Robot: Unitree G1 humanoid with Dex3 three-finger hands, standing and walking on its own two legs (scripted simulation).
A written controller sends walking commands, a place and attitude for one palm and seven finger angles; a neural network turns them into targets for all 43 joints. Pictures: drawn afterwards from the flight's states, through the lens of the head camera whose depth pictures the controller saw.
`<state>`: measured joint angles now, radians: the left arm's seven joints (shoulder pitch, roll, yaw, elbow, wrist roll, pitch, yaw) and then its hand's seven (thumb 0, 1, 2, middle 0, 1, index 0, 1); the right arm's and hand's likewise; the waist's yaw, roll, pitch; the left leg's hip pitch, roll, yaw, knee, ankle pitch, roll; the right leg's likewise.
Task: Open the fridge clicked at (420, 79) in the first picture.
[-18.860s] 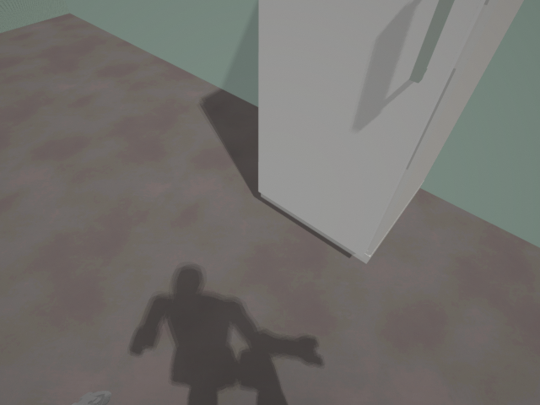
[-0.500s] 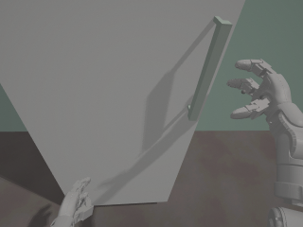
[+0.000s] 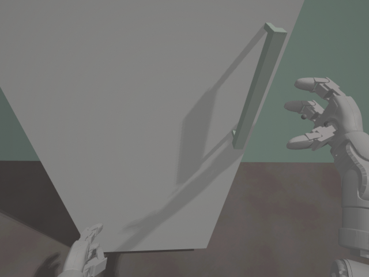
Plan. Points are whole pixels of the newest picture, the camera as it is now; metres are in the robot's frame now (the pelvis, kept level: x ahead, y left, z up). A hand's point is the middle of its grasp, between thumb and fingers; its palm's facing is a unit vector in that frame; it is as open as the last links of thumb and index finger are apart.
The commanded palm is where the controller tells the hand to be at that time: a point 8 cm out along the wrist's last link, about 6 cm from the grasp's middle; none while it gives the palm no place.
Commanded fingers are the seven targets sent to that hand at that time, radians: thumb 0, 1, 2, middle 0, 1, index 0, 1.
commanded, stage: move the hooked fingers beside the handle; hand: right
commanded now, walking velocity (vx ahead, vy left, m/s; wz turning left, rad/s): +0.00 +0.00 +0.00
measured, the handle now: (251, 94) +0.42 -0.10 +0.24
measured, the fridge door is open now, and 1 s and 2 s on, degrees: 0 0 0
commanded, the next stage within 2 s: feel for the door with the fingertips in 0.40 s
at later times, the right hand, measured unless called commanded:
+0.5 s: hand (297, 114) +0.37 -0.18 +0.24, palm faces -0.03 +1.00 -0.05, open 14.0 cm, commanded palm +0.34 -0.22 +0.25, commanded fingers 0.00 0.50 -0.30 0.30 1.20 0.30 1.20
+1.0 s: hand (275, 111) +0.36 -0.14 +0.24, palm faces -0.06 +1.00 -0.04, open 14.0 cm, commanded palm +0.34 -0.19 +0.25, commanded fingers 0.00 0.50 -0.30 0.30 1.20 0.30 1.20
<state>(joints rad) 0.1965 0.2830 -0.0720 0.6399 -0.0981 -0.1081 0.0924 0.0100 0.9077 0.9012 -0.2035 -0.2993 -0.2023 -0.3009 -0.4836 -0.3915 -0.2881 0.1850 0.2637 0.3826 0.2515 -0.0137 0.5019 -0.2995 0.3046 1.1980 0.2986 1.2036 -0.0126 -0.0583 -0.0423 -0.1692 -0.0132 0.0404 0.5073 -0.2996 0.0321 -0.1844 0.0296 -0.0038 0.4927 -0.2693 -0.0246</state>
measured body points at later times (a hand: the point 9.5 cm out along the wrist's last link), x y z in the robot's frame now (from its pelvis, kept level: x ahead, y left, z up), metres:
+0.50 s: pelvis +0.00 +0.00 +0.00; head -0.03 +0.02 +0.45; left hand +0.18 +0.22 -0.08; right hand +0.36 -0.24 +0.24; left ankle -0.01 +0.09 -0.74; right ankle +0.00 -0.11 -0.74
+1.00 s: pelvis +0.00 +0.00 +0.00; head -0.03 +0.03 +0.45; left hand +0.21 +0.21 -0.07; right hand +0.36 -0.19 +0.25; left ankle -0.01 +0.09 -0.74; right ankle +0.00 -0.11 -0.74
